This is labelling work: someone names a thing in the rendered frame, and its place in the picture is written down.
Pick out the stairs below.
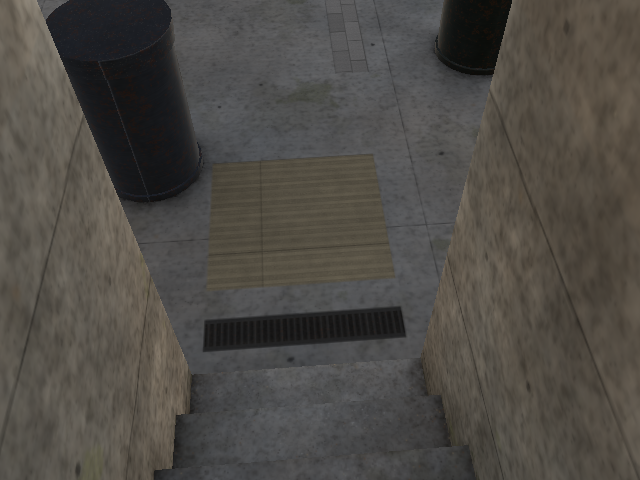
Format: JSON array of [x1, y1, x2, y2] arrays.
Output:
[[154, 358, 476, 480]]

